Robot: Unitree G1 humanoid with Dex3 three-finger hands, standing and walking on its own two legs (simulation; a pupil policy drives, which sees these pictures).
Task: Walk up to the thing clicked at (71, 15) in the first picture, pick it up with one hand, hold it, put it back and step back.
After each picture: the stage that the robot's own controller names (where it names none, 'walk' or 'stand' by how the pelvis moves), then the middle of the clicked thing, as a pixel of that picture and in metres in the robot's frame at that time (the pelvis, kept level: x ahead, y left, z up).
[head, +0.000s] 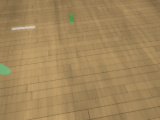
stand; (71, 18) +2.01 +0.22 -0.72
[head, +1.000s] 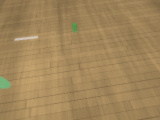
walk; (74, 27) +1.86 +0.31 -0.72
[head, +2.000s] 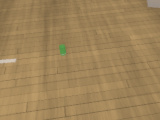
walk; (62, 50) +1.28 +0.33 -0.71
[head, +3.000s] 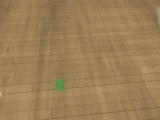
walk; (59, 85) +0.83 +0.25 -0.70
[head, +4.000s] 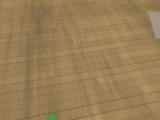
walk; out of the picture +0.52 +0.24 -0.71
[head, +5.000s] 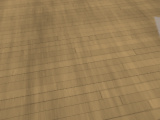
stand; out of the picture +0.38 +0.24 -0.71
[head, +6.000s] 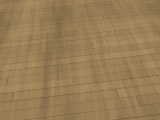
stand; out of the picture +0.38 +0.18 -0.71
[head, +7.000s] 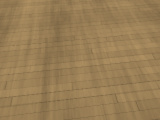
stand; out of the picture +0.38 +0.15 -0.72
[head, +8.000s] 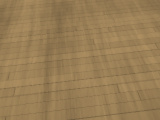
stand; out of the picture +0.41 +0.16 -0.71
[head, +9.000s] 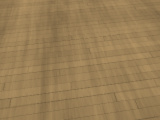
stand; out of the picture +0.38 +0.14 -0.72
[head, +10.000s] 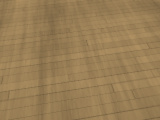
stand; out of the picture +0.41 +0.17 -0.71
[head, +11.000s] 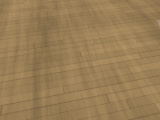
stand; out of the picture +0.38 +0.17 -0.72
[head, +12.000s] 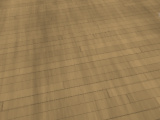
stand; out of the picture +0.38 +0.18 -0.72
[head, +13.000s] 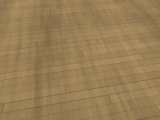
stand; out of the picture +0.37 +0.16 -0.73
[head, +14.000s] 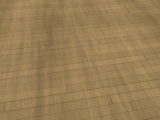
stand; out of the picture +0.37 +0.15 -0.73
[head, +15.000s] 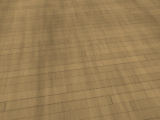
stand; out of the picture +0.38 +0.15 -0.73
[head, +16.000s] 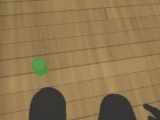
go down; (40, 67) +0.45 +0.22 -0.37
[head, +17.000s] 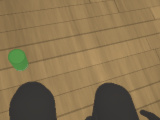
approach; (19, 60) +0.45 +0.26 -0.29
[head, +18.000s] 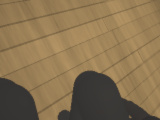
close in; out of the picture +0.41 +0.30 -0.22
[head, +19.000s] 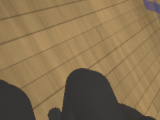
close; out of the picture +0.41 +0.30 -0.22
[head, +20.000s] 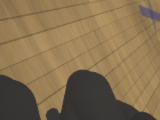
lift; out of the picture +0.38 +0.28 -0.23
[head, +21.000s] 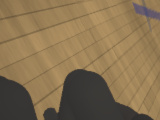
lift; out of the picture +0.37 +0.29 -0.23
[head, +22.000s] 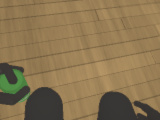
lift; (16, 87) +0.31 +0.25 -0.07
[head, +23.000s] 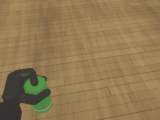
hold; (39, 95) +0.33 +0.17 +0.03
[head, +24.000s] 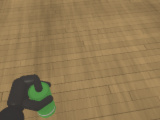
hold; (43, 100) +0.32 +0.16 +0.00
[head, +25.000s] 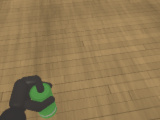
hold; (44, 101) +0.32 +0.16 -0.01
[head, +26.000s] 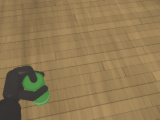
crouch; (37, 90) +0.36 +0.17 -0.05
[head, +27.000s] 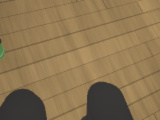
lower; out of the picture +0.47 +0.27 -0.10
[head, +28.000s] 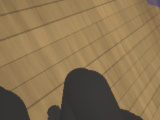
lower; out of the picture +0.41 +0.32 -0.23
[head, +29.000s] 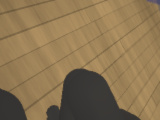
lower; out of the picture +0.42 +0.32 -0.22
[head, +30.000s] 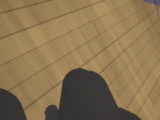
lower; out of the picture +0.41 +0.32 -0.23
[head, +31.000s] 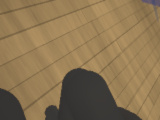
lower; out of the picture +0.41 +0.32 -0.22
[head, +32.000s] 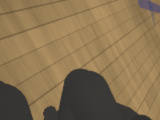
open; out of the picture +0.40 +0.31 -0.23
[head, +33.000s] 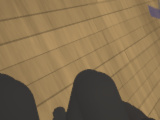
stand; out of the picture +0.41 +0.30 -0.23
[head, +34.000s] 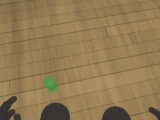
walk; (51, 84) +0.45 +0.21 -0.47
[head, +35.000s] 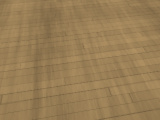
stand; out of the picture +0.40 +0.16 -0.66
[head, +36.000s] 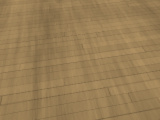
stand; out of the picture +0.40 +0.17 -0.66
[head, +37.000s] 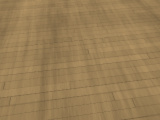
stand; out of the picture +0.41 +0.16 -0.72
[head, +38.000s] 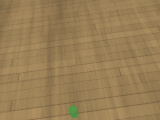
walk; (73, 112) +0.47 +0.16 -0.70
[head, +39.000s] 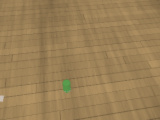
walk; (66, 86) +0.70 +0.14 -0.71
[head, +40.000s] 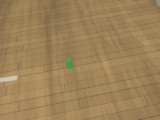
stand; (69, 64) +1.02 +0.24 -0.70
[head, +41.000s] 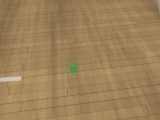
stand; (73, 68) +1.04 +0.15 -0.71
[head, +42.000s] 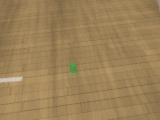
stand; (73, 68) +1.05 +0.15 -0.73
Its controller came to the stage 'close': yes
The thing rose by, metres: 0.70
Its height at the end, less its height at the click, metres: +0.00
